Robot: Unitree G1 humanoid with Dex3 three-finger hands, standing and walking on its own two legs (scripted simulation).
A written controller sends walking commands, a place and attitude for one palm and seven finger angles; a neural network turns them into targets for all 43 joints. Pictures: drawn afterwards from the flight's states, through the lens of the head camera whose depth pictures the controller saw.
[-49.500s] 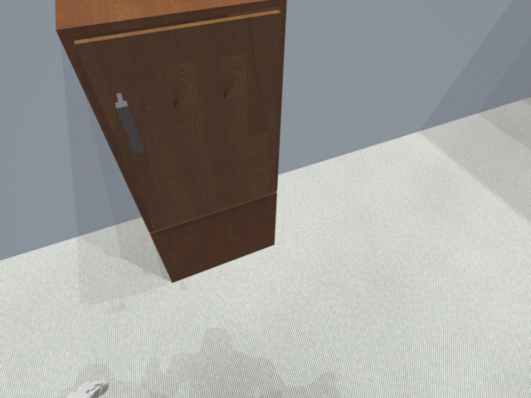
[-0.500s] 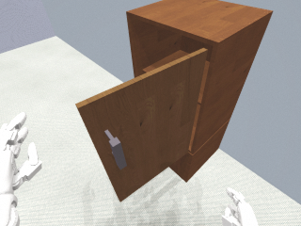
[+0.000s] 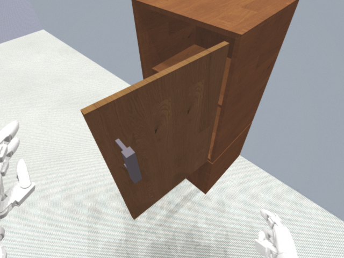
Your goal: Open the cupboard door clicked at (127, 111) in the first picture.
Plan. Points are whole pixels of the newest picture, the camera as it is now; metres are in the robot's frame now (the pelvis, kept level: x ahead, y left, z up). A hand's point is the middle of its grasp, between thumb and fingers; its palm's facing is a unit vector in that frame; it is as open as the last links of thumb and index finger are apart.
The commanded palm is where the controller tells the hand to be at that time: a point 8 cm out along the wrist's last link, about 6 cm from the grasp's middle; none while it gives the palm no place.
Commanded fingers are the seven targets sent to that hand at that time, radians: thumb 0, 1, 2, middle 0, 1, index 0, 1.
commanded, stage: step back with the hand held close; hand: left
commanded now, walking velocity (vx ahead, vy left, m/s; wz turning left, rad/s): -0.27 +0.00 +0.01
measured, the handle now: (127, 160) +0.33 +0.14 +0.03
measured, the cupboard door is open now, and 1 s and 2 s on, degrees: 84 84 84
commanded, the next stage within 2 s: stop stepping back and stand still in 0.82 s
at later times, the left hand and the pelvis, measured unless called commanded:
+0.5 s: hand out of the picture +0.09 +0.29 +0.15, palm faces +0.49 -0.73 -0.48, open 7.5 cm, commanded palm +0.02 +0.32 +0.17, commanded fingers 0.00 0.90 0.90 -0.20 -0.30 -0.20 -0.30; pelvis -0.10 +0.01 -0.02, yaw +4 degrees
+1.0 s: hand out of the picture +0.01 +0.22 +0.16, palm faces +0.39 -0.80 -0.45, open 7.5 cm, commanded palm -0.06 +0.27 +0.17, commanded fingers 0.00 0.90 0.90 -0.20 -0.30 -0.20 -0.30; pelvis -0.21 -0.02 -0.02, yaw -2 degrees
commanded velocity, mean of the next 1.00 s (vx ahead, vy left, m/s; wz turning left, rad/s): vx -0.27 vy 0.02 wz -0.02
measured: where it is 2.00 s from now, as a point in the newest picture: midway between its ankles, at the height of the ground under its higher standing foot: outside the picture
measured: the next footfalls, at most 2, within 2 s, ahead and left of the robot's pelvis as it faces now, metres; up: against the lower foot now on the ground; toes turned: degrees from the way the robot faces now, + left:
right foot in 0.96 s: -0.23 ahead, -0.12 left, +0.00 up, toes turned -4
left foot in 1.16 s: -0.17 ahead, +0.06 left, +0.00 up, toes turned +1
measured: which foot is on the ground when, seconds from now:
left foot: down 0.00-0.96, up 0.98-1.00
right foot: down 0.00-0.66, up 0.68-0.94, down 0.96-1.00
